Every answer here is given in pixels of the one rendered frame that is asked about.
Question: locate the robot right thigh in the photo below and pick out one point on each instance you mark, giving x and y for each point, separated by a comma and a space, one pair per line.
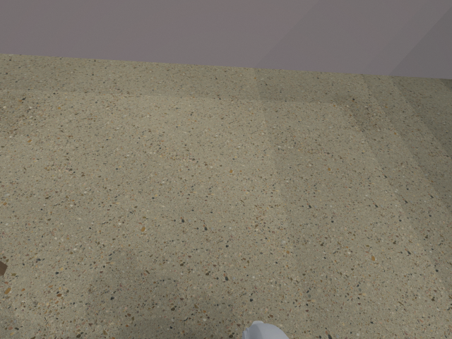
263, 331

